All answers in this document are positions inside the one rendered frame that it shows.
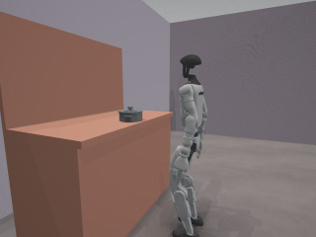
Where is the robot left thigh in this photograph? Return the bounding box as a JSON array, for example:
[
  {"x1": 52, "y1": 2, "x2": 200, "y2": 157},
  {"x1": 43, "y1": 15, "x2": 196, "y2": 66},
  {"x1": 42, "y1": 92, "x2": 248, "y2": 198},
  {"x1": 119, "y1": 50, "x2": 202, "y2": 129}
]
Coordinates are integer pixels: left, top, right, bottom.
[{"x1": 169, "y1": 145, "x2": 194, "y2": 198}]

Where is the lid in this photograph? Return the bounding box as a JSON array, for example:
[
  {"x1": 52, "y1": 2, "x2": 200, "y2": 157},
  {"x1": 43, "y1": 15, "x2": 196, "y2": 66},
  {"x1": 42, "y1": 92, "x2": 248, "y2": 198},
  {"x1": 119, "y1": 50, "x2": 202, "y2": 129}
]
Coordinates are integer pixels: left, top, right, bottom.
[{"x1": 118, "y1": 109, "x2": 143, "y2": 114}]

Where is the robot left upper arm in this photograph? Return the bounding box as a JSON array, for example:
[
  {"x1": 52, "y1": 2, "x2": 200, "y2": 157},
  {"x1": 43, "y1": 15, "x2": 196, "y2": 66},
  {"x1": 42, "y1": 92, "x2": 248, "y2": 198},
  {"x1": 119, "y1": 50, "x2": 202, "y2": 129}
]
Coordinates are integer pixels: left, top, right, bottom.
[{"x1": 179, "y1": 84, "x2": 198, "y2": 124}]

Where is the robot left forearm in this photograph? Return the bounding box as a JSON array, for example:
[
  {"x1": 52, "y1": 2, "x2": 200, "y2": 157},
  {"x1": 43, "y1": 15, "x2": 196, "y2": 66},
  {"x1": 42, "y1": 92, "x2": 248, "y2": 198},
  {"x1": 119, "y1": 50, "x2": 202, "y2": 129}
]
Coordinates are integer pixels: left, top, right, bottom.
[{"x1": 180, "y1": 116, "x2": 197, "y2": 158}]

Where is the left robot hand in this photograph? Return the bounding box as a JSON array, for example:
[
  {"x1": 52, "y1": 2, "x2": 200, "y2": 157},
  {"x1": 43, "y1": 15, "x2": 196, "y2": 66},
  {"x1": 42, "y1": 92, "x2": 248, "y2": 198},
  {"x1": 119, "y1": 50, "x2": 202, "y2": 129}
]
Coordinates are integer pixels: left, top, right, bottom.
[{"x1": 172, "y1": 155, "x2": 189, "y2": 183}]

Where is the robot left shin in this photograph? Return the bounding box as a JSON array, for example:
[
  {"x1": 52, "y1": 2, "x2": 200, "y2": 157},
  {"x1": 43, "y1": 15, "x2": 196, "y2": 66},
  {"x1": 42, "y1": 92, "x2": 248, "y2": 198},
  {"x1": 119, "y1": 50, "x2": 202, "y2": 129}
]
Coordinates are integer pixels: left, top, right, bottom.
[{"x1": 171, "y1": 190, "x2": 194, "y2": 236}]

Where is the table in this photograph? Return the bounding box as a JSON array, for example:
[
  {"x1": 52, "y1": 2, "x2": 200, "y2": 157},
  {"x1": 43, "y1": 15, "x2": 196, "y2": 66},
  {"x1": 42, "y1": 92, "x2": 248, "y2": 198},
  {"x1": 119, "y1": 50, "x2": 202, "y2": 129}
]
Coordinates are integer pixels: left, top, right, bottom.
[{"x1": 0, "y1": 12, "x2": 174, "y2": 237}]

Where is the robot right upper arm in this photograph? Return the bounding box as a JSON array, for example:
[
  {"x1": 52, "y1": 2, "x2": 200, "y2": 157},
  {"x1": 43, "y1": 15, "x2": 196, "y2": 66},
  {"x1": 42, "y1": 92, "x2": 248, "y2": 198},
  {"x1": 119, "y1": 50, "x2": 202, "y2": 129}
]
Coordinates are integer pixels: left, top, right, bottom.
[{"x1": 202, "y1": 97, "x2": 207, "y2": 118}]

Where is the pot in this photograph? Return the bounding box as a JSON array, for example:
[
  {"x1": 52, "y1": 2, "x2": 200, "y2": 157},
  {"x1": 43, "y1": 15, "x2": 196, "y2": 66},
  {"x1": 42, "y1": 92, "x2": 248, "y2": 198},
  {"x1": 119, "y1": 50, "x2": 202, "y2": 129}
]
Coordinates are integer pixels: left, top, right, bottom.
[{"x1": 118, "y1": 112, "x2": 143, "y2": 122}]

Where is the right robot hand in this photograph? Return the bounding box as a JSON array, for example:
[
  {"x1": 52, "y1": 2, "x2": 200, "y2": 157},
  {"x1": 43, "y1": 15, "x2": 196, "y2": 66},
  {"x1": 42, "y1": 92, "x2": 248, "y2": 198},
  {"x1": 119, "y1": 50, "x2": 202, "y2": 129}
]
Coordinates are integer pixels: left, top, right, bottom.
[{"x1": 197, "y1": 140, "x2": 203, "y2": 158}]

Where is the robot right forearm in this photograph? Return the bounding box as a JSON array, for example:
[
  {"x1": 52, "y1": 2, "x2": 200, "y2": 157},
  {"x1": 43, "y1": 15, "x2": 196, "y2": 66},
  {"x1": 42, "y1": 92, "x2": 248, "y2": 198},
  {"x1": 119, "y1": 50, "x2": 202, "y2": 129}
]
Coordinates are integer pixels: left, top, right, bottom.
[{"x1": 197, "y1": 116, "x2": 207, "y2": 140}]

